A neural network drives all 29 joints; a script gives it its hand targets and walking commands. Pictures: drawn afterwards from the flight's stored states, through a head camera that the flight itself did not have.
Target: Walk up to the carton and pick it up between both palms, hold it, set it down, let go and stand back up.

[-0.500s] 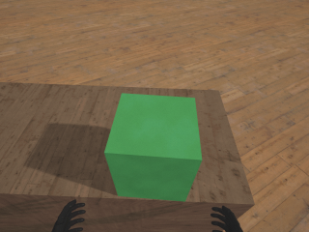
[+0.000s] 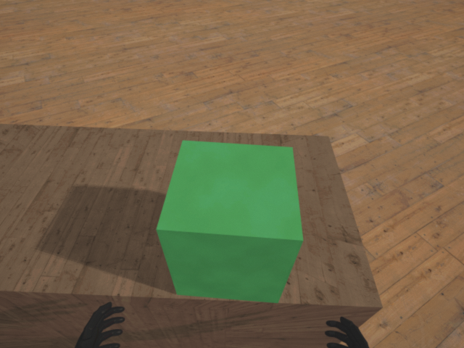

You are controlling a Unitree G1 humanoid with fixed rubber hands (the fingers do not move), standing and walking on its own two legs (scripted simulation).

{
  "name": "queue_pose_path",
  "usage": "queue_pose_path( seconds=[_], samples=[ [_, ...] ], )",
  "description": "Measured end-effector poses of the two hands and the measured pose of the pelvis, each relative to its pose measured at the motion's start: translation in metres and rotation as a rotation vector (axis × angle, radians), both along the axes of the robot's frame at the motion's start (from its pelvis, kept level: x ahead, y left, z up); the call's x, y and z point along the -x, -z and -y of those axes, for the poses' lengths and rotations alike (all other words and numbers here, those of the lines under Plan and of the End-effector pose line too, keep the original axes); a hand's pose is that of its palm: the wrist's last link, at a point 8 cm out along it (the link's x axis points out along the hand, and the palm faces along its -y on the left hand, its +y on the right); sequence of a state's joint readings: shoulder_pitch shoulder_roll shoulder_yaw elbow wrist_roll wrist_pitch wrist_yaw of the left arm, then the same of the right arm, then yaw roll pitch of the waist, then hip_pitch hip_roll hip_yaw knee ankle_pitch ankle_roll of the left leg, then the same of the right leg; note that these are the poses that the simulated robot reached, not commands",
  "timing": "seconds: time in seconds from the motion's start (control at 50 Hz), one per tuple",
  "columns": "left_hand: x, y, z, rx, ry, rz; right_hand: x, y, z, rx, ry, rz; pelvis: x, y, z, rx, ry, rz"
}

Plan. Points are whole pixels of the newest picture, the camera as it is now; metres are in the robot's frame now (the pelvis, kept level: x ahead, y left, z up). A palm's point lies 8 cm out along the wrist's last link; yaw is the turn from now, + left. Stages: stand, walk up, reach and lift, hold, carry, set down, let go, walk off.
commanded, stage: stand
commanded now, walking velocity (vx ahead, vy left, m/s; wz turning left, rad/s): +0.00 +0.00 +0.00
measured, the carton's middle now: (231, 224) +0.37 +0.00 +0.00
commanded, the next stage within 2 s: none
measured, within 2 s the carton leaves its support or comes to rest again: neither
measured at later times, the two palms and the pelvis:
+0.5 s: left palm out of the picture +0.15 +0.26 -0.07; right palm out of the picture +0.13 -0.27 -0.10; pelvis +0.01 +0.00 +0.00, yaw +0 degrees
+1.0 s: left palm out of the picture +0.13 +0.26 -0.08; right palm out of the picture +0.12 -0.27 -0.10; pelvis +0.00 -0.01 +0.00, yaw +0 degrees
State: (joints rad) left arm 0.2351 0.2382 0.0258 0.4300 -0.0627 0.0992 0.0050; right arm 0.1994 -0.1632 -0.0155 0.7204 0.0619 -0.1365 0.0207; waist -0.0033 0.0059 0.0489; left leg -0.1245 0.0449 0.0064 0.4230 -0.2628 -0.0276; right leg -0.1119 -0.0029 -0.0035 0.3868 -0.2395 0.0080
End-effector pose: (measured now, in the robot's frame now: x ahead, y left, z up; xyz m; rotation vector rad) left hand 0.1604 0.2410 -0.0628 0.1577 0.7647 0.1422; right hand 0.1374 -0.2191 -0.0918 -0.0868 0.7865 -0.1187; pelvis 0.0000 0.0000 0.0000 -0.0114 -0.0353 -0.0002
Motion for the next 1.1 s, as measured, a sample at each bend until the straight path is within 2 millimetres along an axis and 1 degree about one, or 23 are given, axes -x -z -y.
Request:
queue_pose_path(
  seconds=[0.06,0.14,0.18,0.24,0.4,0.84,1.1],
  samples=[
    [-0.001,-0.003,-0.006,-0.032,0.015,0.025,0.007,0.003,0.017,0.043,0.009,-0.072,0.0,0.0,0.001,-0.002,-0.001,-0.003],
    [0.0,-0.004,-0.015,-0.067,0.025,0.016,0.011,0.003,0.035,0.088,0.008,-0.114,-0.001,0.001,0.002,-0.005,0.0,-0.011],
    [0.001,-0.003,-0.017,-0.076,0.026,0.008,0.011,0.003,0.042,0.105,0.007,-0.128,-0.002,0.001,0.003,-0.005,0.0,-0.017],
    [0.003,0.0,-0.018,-0.08,0.025,-0.004,0.01,0.003,0.047,0.115,0.006,-0.141,-0.004,0.001,0.004,-0.007,0.0,-0.02],
    [0.004,0.004,-0.019,-0.082,0.02,-0.026,0.008,0.005,0.049,0.115,0.005,-0.157,-0.007,0.001,0.005,-0.008,-0.001,-0.025],
    [0.026,0.013,-0.022,-0.087,0.001,-0.081,0.014,0.005,0.054,0.12,0.007,-0.154,-0.002,0.001,0.006,-0.01,-0.001,-0.014],
    [0.031,0.016,-0.023,-0.09,-0.004,-0.098,0.015,0.006,0.054,0.117,0.005,-0.154,-0.002,0.001,0.007,-0.01,-0.001,-0.013]
  ],
)
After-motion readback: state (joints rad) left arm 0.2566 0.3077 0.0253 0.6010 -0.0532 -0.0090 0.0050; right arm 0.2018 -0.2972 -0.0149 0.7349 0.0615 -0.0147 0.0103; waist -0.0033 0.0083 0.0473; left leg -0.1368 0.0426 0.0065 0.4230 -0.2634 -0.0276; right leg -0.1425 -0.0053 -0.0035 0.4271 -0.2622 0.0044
